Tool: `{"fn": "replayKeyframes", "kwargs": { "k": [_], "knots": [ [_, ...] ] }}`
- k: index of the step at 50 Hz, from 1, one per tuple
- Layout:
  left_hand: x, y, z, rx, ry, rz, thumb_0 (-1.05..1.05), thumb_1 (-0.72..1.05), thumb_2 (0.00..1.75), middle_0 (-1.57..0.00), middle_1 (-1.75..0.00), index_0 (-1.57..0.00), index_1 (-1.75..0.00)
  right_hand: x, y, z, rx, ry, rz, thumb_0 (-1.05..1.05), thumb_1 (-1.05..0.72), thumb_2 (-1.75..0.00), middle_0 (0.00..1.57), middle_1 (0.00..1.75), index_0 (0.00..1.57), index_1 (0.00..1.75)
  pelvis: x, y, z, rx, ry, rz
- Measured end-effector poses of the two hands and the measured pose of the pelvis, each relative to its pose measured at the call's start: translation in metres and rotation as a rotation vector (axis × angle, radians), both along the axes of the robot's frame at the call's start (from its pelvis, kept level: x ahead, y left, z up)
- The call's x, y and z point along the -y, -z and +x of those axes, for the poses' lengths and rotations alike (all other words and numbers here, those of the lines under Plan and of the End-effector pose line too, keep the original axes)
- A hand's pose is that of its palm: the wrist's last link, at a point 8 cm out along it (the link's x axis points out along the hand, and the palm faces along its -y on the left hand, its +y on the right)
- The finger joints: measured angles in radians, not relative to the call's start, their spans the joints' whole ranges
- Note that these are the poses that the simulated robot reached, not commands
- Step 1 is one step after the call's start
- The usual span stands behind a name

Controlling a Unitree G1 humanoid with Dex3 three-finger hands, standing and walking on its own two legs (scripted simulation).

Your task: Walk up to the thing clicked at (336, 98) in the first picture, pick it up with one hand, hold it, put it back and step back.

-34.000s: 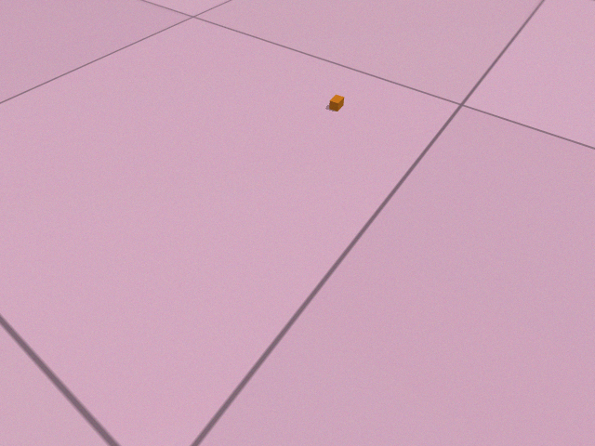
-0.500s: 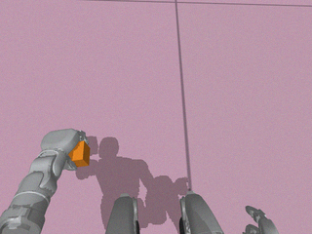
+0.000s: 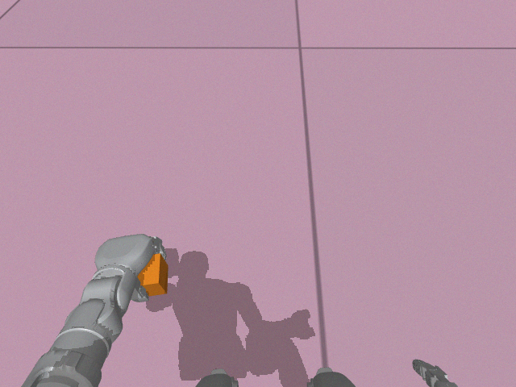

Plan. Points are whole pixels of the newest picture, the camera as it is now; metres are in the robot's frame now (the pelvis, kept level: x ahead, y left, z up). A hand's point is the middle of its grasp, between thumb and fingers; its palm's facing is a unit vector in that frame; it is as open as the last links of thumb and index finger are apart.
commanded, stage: hold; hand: left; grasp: from above
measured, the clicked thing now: (141, 276) +0.33 +0.23 -0.10
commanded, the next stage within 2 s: crouch in 1.98 s
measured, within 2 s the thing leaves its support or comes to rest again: neither
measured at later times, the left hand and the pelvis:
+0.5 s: hand (132, 267) +0.32 +0.22 -0.02, palm faces -0.45 -0.06 -0.89, open 8.5 cm; pelvis +0.02 +0.00 +0.03, yaw +0 degrees
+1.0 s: hand (132, 271) +0.30 +0.21 +0.00, palm faces -0.44 -0.06 -0.90, open 8.5 cm; pelvis +0.01 -0.01 +0.03, yaw +0 degrees
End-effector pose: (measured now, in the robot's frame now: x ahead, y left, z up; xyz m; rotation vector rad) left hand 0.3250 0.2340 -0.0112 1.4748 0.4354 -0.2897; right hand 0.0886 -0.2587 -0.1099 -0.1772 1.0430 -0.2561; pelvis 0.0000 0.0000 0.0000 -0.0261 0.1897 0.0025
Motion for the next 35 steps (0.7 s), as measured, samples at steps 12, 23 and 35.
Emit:
{"fn": "replayKeyframes", "kwargs": {
  "k": [12, 23, 35],
  "knots": [
    [0.005, -0.026, 0.007, 0.000, 0.033, 0.006, 0.00, 0.25, 0.24, -0.79, -0.45, -0.83, -0.38, 0.003, -0.019, 0.022, 0.027, -0.001, 0.001, 0.01, -0.90, -0.90, 0.21, 0.30, 0.20, 0.30, 0.001, -0.016, 0.015, 0.042, 0.001, 0.007],
    [0.008, -0.045, 0.002, -0.001, 0.054, 0.002, 0.00, 0.24, 0.24, -0.81, -0.43, -0.85, -0.37, 0.004, -0.030, 0.038, 0.073, -0.011, 0.009, 0.01, -0.90, -0.90, 0.21, 0.30, 0.20, 0.30, 0.001, -0.024, 0.017, 0.078, 0.007, 0.013],
    [0.015, -0.056, -0.010, 0.003, 0.065, 0.001, 0.00, 0.24, 0.24, -0.81, -0.43, -0.85, -0.37, 0.002, -0.035, 0.046, 0.101, -0.030, 0.027, 0.01, -0.90, -0.90, 0.21, 0.30, 0.20, 0.30, 0.004, -0.029, 0.011, 0.104, 0.009, 0.021]
  ]
}}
